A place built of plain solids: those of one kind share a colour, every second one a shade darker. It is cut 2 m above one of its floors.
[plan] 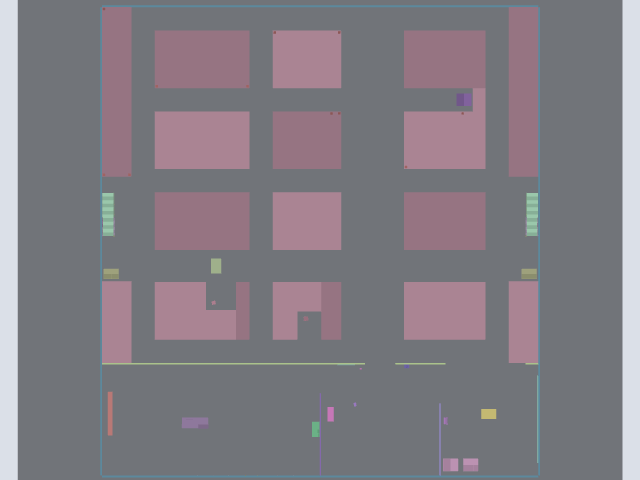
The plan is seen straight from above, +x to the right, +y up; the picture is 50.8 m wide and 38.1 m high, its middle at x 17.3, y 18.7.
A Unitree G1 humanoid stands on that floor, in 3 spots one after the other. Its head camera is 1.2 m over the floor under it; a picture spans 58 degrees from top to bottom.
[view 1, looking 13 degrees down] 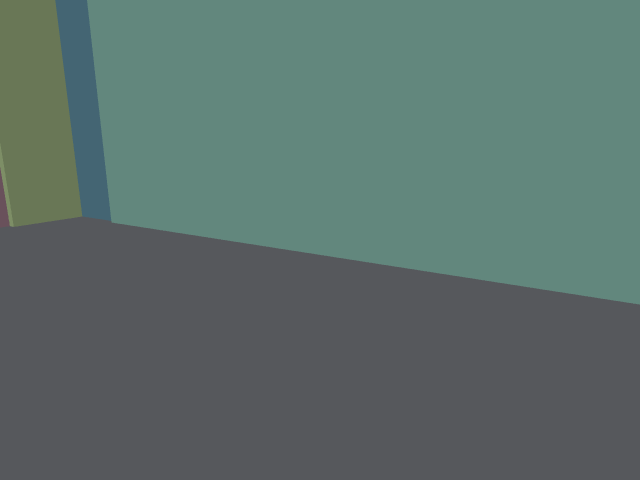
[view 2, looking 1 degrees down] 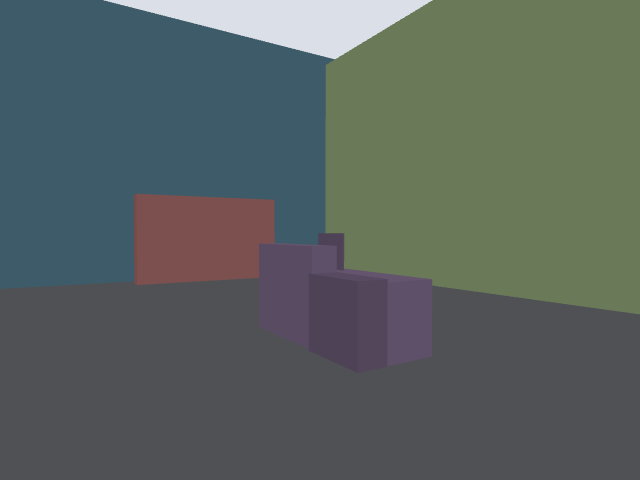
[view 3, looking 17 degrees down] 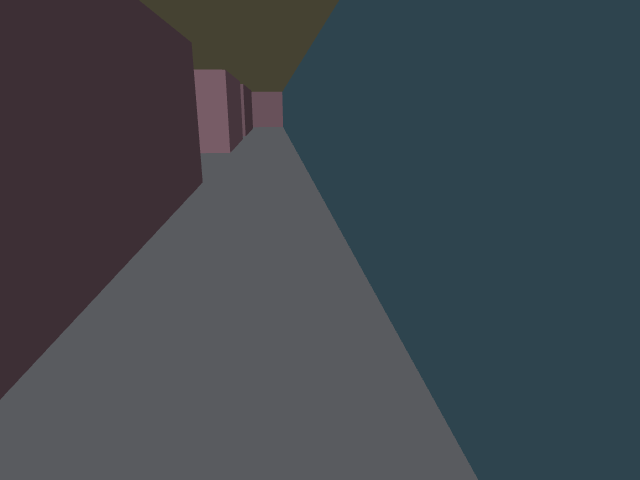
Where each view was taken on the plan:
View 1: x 30.70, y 2.00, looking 31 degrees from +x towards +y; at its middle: loading_door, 4.61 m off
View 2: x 11.39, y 1.50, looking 148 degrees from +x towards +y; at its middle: counter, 5.49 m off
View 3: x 31.36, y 36.53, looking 174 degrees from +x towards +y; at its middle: ground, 4.10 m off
